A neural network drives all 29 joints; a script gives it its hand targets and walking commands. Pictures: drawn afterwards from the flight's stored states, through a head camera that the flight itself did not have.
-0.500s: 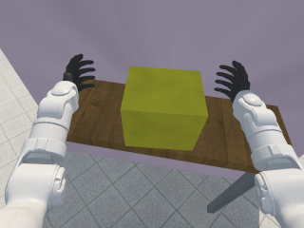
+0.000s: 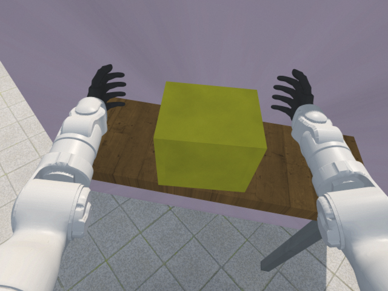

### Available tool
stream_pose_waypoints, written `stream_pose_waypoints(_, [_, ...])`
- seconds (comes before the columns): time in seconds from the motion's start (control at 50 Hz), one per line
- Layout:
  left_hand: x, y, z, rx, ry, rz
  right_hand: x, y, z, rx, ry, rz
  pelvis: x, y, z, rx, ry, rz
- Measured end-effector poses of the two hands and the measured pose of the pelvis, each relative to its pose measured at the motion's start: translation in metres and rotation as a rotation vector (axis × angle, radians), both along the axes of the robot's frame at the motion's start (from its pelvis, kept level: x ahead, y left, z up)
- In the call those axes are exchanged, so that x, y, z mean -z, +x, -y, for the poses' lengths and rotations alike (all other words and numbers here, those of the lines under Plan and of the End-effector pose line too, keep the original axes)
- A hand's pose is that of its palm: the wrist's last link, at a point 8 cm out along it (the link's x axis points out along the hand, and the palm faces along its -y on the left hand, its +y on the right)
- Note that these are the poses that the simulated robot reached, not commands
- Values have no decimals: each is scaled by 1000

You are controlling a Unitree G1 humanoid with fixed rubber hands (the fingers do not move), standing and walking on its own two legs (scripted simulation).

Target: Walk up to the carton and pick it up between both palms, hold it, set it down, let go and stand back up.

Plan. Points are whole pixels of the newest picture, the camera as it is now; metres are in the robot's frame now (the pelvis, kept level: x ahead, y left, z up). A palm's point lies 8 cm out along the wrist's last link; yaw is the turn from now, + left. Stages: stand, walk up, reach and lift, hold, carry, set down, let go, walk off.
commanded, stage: reach and lift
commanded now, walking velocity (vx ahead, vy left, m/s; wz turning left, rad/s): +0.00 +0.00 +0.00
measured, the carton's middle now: (206, 138) +0.45 -0.02 +0.05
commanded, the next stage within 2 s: none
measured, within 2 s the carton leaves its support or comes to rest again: neither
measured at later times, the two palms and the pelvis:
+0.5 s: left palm (112, 116) +0.45 +0.19 +0.11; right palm (282, 127) +0.44 -0.18 +0.11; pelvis -0.01 +0.01 -0.01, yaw +0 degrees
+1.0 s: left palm (136, 126) +0.45 +0.14 +0.08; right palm (274, 133) +0.43 -0.16 +0.10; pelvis -0.01 +0.01 +0.00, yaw -1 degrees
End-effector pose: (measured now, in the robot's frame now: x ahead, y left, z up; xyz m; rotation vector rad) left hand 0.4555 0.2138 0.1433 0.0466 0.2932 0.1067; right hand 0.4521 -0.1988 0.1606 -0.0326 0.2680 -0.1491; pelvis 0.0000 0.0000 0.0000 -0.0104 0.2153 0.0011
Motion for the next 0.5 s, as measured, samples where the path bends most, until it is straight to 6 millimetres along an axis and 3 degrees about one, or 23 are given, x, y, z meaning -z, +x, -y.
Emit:
stream_pose_waypoints(0.16, [54,-20,-6,-25,7,-21,52,-10,-20,-40,-2,-28,3,-6,-2,-9,-4,-45])
stream_pose_waypoints(0.24, [68,-24,-8,-38,-1,-9,67,-13,-27,-29,8,-14,7,-9,-3,-18,-9,-87])
stream_pose_waypoints(0.32, [65,-18,-4,-40,0,20,66,-13,-27,-17,2,6,11,-13,-6,-19,-13,-129])
stream_pose_waypoints(0.5, [37,-2,20,12,-10,50,49,-10,-21,-1,-3,-5,13,-15,-11,-1,-14,-139])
